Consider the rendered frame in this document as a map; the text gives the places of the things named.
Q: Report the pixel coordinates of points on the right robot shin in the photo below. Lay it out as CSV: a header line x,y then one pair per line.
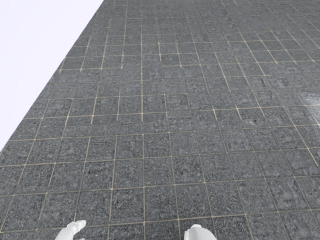
x,y
196,225

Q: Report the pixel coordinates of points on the robot left hand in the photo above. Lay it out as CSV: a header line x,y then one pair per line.
x,y
71,229

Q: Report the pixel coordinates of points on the right robot thigh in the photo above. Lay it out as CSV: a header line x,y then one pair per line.
x,y
198,233

